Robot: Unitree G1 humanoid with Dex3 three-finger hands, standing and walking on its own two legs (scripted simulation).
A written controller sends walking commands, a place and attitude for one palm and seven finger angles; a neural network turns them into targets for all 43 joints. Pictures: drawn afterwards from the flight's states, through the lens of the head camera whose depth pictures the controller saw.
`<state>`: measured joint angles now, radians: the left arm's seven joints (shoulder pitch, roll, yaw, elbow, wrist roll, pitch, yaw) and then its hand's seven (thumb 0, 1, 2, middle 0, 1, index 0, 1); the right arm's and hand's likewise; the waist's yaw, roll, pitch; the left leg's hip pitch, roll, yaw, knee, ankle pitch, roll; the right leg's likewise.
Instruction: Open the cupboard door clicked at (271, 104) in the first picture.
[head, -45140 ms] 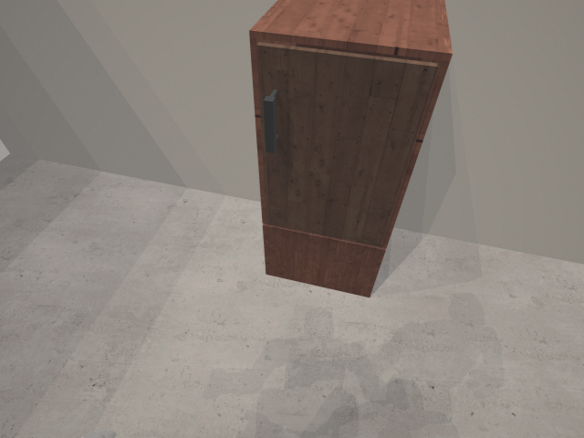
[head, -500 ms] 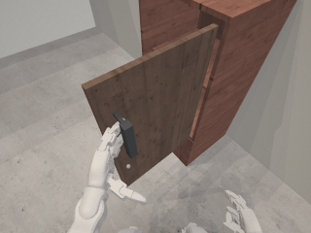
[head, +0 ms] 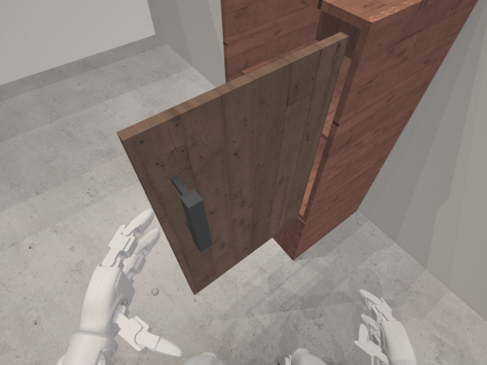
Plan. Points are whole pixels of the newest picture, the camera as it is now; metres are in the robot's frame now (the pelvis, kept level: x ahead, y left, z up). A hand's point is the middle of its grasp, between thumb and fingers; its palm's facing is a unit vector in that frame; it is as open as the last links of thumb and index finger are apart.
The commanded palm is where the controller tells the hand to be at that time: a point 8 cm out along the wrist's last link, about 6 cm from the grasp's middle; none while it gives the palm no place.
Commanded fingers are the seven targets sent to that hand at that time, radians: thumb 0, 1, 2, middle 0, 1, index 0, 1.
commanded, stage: slide the hand sideways off the handle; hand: left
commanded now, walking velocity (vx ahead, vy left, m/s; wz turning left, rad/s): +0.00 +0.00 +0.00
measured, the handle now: (190, 214) +0.33 +0.11 +0.06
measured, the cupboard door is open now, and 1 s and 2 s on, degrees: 91 91 91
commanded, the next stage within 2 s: draw the hand back to the body in 0.18 s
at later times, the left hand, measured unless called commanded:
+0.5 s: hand (119, 293) +0.20 +0.18 +0.09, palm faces -0.03 -1.00 -0.07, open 16.3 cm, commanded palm +0.17 +0.24 +0.10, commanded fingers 0.00 -0.50 0.30 -0.15 -0.30 -0.15 -0.30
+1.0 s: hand (47, 279) +0.19 +0.24 +0.15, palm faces +0.27 -0.90 -0.35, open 14.7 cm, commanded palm +0.15 +0.28 +0.17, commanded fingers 0.00 0.09 0.56 -0.17 -0.30 -0.17 -0.30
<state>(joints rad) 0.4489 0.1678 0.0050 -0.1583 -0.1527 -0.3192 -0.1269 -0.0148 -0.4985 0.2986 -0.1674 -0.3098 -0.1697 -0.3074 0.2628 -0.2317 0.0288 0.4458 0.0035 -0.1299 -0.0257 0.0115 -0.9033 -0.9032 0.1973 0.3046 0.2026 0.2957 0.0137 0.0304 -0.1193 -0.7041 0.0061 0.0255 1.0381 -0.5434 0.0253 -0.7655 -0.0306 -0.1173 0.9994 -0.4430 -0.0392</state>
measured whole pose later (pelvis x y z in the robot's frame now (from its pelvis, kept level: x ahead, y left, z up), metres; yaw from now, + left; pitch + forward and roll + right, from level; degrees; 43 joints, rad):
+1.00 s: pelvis +0.01 +0.02 +0.05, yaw +0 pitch +1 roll -2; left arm 0.57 0.30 0.15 -0.40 -0.04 -0.04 0.09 -0.01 -0.22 0.42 -0.16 -0.30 -0.16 -0.30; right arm 0.26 -0.23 0.06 0.54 0.00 -0.17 -0.09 0.01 -0.90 -0.90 0.20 0.30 0.20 0.30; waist 0.05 0.06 -0.05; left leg -0.29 -0.01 0.03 0.68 -0.41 0.05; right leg -0.33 -0.02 -0.11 0.63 -0.31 -0.01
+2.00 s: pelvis +0.00 -0.01 +0.07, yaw -1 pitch -7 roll -1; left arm 0.45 0.33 0.33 -0.36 -0.04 -0.11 0.11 0.01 0.89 0.90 -0.21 -0.30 -0.21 -0.30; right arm 0.20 -0.23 0.02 0.67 -0.01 -0.14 -0.07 0.01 -0.90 -0.90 0.20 0.30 0.20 0.30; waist 0.07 0.07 0.04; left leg -0.02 0.01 0.04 0.40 -0.27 0.01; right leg -0.08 0.02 -0.10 0.37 -0.17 -0.04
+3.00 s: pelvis -0.09 +0.02 +0.06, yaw +0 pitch +3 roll -2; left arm 0.54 0.42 0.46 -0.55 -0.02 -0.22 0.16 0.01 0.89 0.90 -0.21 -0.30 -0.21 -0.30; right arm 0.21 -0.17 0.02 0.63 -0.04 -0.13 -0.06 0.01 -0.90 -0.90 0.20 0.30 0.20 0.30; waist 0.03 -0.03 0.00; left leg -0.40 -0.01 0.03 0.48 -0.13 0.06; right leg -0.23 0.05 0.02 0.65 -0.39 0.00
